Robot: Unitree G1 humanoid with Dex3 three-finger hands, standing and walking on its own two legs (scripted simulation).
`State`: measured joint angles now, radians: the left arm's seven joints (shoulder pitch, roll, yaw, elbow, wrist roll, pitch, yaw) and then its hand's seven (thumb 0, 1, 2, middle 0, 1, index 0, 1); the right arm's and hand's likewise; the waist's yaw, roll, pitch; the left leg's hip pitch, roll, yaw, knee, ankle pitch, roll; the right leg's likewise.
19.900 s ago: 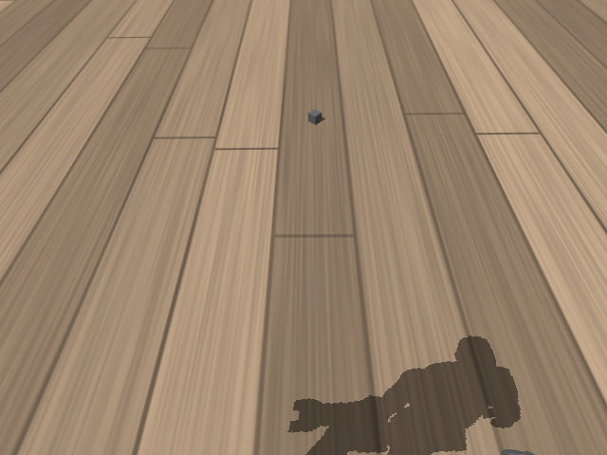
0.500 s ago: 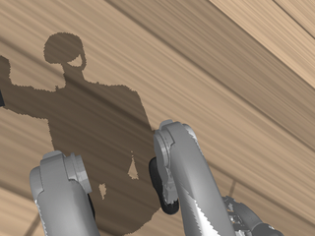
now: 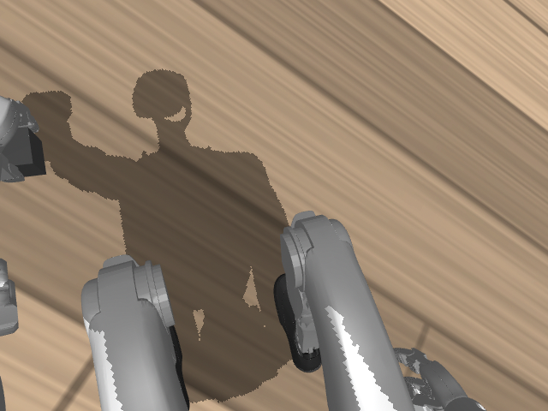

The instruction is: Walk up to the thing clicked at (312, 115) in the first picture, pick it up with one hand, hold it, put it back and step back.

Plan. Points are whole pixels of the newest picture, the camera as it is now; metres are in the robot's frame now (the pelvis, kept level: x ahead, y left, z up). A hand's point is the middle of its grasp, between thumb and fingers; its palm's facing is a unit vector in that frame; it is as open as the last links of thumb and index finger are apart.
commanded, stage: lift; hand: left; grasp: from above
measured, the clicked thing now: (15, 153) +0.50 +0.30 -0.17
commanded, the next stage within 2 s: hold in 1.60 s
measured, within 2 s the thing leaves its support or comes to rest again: neither
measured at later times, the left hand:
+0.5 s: hand out of the picture +0.43 +0.31 -0.02, palm faces -0.44 -0.08 -0.89, open 8.2 cm
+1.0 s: hand out of the picture +0.35 +0.28 +0.20, palm faces -0.43 -0.12 -0.90, open 8.2 cm
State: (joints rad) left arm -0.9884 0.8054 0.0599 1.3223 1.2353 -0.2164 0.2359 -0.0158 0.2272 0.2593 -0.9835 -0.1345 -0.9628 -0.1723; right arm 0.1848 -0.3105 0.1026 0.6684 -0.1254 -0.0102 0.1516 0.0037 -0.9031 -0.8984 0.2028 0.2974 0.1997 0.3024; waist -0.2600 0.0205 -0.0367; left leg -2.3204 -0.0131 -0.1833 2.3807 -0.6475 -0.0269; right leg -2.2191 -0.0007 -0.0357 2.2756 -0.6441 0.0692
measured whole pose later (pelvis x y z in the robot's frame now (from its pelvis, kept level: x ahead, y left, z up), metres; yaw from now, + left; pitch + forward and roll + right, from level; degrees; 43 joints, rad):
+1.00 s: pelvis +0.01 -0.01 +0.26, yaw +6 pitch +22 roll -3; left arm -0.37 0.53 -0.09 0.65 0.96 -0.04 0.00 -0.01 0.27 0.23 -0.93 -0.18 -0.92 -0.21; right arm 0.18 -0.24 0.00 0.66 0.03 0.04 -0.04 0.01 -0.89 -0.90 0.20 0.30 0.20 0.30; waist -0.08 0.05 -0.17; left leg -1.37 0.04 -0.06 1.53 -0.55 -0.02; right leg -1.33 -0.02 0.00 1.48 -0.54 0.05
